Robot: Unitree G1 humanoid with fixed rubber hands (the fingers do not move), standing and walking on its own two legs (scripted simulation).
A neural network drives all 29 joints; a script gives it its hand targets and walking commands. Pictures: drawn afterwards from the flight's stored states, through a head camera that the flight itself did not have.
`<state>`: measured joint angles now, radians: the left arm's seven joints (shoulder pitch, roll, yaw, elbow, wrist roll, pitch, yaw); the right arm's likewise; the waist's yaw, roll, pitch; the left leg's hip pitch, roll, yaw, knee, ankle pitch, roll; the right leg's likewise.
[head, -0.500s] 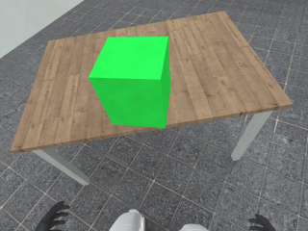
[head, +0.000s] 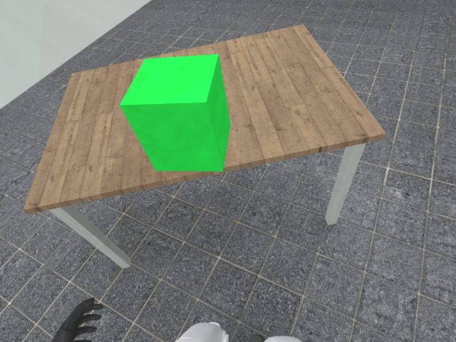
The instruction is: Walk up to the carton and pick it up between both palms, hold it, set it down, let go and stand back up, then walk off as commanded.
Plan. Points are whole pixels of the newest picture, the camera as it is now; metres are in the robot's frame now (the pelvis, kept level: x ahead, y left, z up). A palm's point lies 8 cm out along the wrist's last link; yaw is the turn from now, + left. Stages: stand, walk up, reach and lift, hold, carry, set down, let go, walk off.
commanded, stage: walk off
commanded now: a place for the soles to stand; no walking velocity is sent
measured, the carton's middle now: (184, 116) +0.69 +0.13 -0.03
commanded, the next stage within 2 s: stand in 1.88 s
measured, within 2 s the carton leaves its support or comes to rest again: neither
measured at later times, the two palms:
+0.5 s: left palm out of the picture -0.04 +0.27 -0.04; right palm out of the picture -0.05 -0.33 -0.18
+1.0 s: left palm out of the picture -0.06 +0.42 -0.09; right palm out of the picture -0.04 -0.20 -0.16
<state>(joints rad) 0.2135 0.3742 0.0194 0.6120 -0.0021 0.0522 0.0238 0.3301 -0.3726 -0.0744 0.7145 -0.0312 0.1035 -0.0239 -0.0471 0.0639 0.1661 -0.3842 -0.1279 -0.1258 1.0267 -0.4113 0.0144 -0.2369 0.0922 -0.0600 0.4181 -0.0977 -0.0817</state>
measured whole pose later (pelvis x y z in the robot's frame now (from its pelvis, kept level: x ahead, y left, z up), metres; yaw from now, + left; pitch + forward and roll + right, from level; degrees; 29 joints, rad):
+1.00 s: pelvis -0.12 +0.10 -0.04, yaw +5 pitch -7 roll -1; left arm 0.34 0.39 0.03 0.68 0.00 -0.05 0.07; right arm 0.32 -0.41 -0.10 0.73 -0.04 0.05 0.04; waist -0.04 0.13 0.15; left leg -0.37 -0.01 -0.16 0.87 -0.39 -0.02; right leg -0.26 -0.13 0.04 0.86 -0.48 0.00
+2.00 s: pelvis -0.12 +0.10 -0.03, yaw +3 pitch -5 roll +0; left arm 0.30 0.43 0.03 0.69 0.00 -0.01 -0.01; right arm 0.29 -0.40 -0.04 0.73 -0.03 -0.03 0.00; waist -0.04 0.00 0.15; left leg -0.35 -0.01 -0.10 0.82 -0.39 -0.01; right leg -0.35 0.04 0.06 0.81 -0.36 -0.01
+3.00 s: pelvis -0.11 +0.11 -0.03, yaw +3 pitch -4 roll -1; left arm 0.29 0.43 0.03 0.69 0.00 -0.02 -0.01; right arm 0.29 -0.40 -0.03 0.73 -0.03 -0.03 0.01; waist -0.04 0.00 0.09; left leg -0.35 -0.01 -0.10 0.80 -0.37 -0.01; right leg -0.35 0.04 0.06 0.77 -0.35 0.00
